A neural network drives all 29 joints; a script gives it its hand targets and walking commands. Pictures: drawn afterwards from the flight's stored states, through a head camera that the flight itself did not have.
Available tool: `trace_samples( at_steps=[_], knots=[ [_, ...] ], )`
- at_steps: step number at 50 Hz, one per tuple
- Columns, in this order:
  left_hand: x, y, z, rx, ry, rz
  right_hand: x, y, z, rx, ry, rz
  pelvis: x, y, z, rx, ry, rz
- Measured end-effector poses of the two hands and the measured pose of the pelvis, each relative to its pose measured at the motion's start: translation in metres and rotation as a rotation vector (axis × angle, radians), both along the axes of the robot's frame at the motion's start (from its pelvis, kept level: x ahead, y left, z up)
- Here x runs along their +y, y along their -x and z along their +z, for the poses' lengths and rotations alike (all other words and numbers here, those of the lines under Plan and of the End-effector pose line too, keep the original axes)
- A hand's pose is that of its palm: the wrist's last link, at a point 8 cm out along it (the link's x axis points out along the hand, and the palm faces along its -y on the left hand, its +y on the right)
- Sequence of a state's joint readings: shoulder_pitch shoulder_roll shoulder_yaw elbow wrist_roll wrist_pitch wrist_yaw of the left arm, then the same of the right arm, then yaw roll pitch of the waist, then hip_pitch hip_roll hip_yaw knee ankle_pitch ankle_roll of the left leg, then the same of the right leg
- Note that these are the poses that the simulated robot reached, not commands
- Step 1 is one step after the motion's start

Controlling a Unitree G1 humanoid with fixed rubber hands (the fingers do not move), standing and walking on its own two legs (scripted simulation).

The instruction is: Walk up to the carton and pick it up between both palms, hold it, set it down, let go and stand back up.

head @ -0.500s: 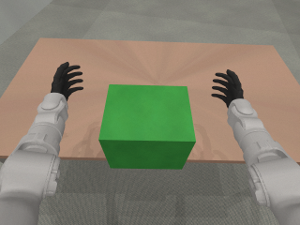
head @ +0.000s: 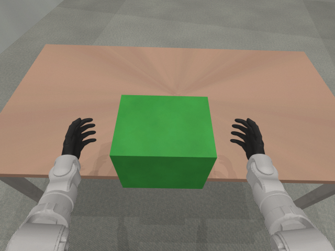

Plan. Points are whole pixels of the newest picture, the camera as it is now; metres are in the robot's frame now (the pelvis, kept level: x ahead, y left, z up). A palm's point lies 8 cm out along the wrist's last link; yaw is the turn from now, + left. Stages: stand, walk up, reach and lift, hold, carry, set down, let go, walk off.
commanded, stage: set down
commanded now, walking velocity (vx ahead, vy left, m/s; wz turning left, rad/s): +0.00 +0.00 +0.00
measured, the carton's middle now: (163, 143) +0.44 +0.03 -0.07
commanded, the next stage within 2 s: let go in 1.80 s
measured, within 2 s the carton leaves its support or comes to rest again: neither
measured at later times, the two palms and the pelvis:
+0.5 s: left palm (69, 188) +0.28 +0.26 -0.04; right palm (256, 187) +0.29 -0.21 -0.03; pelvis +0.01 -0.01 +0.00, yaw -1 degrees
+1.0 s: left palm (71, 210) +0.24 +0.25 -0.06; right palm (259, 210) +0.24 -0.21 -0.05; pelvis +0.03 -0.02 +0.00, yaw -1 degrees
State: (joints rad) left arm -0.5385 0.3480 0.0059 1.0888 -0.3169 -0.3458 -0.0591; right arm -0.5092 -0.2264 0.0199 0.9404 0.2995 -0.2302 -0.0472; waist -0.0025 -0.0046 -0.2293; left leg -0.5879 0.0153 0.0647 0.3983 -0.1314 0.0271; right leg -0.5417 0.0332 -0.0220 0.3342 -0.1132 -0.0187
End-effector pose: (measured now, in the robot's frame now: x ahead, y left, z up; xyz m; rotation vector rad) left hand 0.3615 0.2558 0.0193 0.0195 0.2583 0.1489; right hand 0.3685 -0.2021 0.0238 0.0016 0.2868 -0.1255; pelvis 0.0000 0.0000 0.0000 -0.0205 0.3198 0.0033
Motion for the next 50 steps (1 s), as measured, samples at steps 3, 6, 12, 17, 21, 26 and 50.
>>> trace_samples(
  at_steps=[3,6,12,17,21,26,50],
  knots=[
    [0.0,0.008,-0.004,0.007,-0.004,-0.001,0.001,0.007,-0.004,0.002,0.002,-0.004,-0.002,-0.001,0.001,-0.026,0.0,0.006],
    [-0.001,0.019,-0.015,0.023,0.0,-0.002,0.002,0.018,-0.012,0.013,0.002,-0.013,-0.003,-0.003,0.001,-0.047,0.0,0.008],
    [-0.002,0.044,-0.04,0.048,0.014,0.006,-0.001,0.045,-0.033,0.041,0.005,-0.029,-0.005,-0.005,0.001,-0.058,-0.003,0.001],
    [0.0,0.06,-0.051,0.049,0.011,0.011,-0.005,0.061,-0.043,0.046,0.014,-0.028,-0.006,-0.007,0.0,-0.05,-0.006,-0.009],
    [0.003,0.069,-0.053,0.044,0.0,0.009,-0.007,0.069,-0.047,0.037,0.019,-0.02,-0.007,-0.008,-0.001,-0.048,-0.006,-0.013],
    [0.006,0.08,-0.056,0.051,-0.012,0.006,-0.007,0.079,-0.054,0.028,0.017,-0.013,-0.007,-0.01,-0.002,-0.061,-0.005,-0.017],
    [-0.005,0.125,-0.078,0.18,-0.017,-0.011,-0.013,0.126,-0.078,0.138,0.051,0.02,-0.018,-0.029,-0.002,-0.173,-0.009,-0.024]
  ],
)
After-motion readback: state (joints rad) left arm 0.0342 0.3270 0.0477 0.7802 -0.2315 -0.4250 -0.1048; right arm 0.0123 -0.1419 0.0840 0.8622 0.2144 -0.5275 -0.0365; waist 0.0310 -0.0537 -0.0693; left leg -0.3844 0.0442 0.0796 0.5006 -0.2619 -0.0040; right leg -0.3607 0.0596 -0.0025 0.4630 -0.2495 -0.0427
